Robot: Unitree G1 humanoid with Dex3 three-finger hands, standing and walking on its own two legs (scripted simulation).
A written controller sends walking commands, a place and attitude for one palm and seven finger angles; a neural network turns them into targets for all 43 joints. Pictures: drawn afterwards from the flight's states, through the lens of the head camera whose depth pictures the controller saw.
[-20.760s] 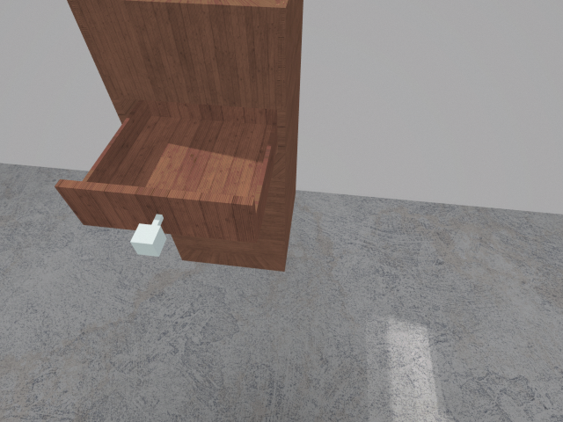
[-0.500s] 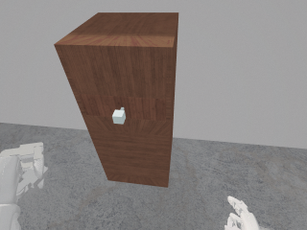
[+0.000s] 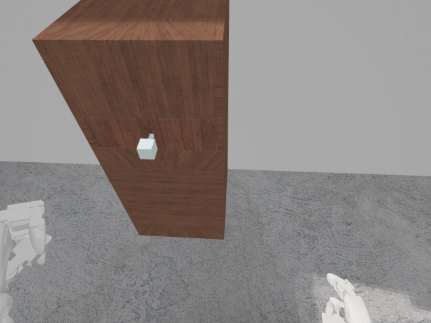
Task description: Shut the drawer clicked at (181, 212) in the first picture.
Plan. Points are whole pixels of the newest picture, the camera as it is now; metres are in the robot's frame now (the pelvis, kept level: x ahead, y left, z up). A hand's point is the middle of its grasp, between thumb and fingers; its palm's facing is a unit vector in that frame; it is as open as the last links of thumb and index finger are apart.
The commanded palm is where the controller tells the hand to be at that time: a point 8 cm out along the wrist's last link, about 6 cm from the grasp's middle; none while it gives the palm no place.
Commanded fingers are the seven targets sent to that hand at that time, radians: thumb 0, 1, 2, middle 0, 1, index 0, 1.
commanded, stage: step back with the hand held close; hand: left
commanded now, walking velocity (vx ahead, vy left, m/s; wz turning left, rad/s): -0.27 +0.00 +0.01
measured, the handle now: (149, 144) +0.60 +0.24 -0.06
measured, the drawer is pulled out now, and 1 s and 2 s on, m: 0.00 0.00 0.00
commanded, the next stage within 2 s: stop stepping back and stand still in 1.50 s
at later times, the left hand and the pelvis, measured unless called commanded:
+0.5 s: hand (1, 284) +0.14 +0.27 +0.15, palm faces +0.36 -0.80 -0.48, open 3.3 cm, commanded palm +0.08 +0.31 +0.17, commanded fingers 0.00 0.90 0.90 -1.40 -1.60 -1.40 -1.60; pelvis -0.05 +0.03 -0.01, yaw -1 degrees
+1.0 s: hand out of the picture +0.12 +0.27 +0.16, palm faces +0.32 -0.79 -0.53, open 3.3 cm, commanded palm +0.04 +0.32 +0.17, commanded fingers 0.00 0.90 0.90 -1.40 -1.60 -1.40 -1.60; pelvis -0.08 +0.03 -0.02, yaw +1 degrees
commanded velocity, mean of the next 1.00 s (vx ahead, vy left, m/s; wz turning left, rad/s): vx -0.33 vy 0.00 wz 0.03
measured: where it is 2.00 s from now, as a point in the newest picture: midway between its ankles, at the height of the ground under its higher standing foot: outside the picture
